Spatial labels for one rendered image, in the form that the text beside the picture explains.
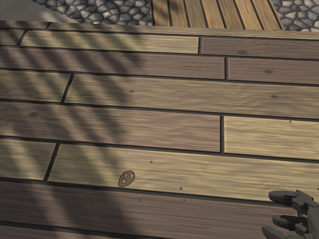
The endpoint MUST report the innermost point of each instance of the robot right hand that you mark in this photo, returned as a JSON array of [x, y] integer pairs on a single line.
[[306, 228]]

